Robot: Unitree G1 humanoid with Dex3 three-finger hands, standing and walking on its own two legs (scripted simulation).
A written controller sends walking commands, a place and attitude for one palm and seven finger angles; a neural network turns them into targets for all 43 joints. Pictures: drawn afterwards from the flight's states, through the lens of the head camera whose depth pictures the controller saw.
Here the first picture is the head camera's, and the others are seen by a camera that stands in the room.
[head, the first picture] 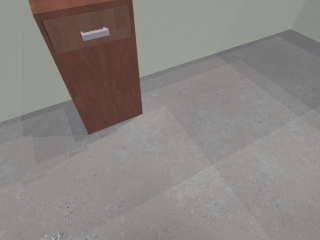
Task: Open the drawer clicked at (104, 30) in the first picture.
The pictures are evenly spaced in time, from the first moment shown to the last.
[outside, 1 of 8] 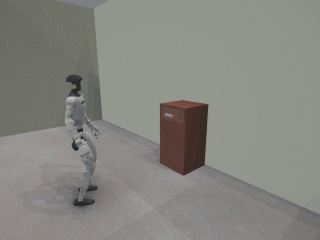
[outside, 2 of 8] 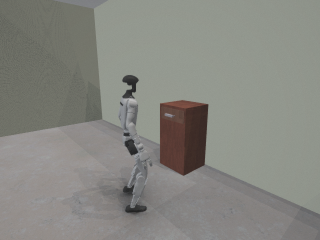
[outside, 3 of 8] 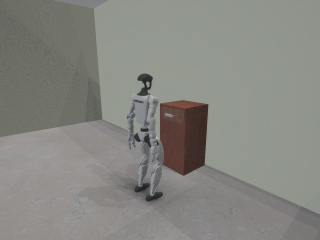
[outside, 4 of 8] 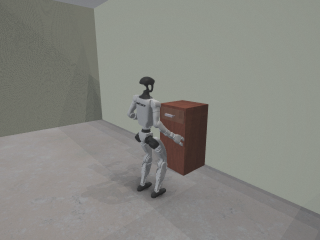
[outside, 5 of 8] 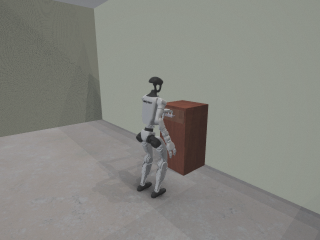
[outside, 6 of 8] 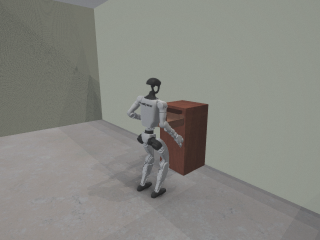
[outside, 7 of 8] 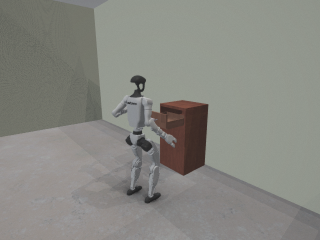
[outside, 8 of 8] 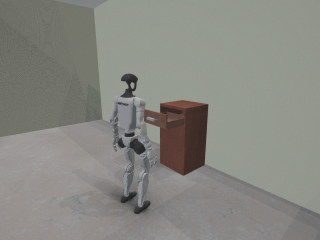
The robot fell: no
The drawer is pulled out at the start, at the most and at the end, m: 0.00 0.30 0.29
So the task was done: yes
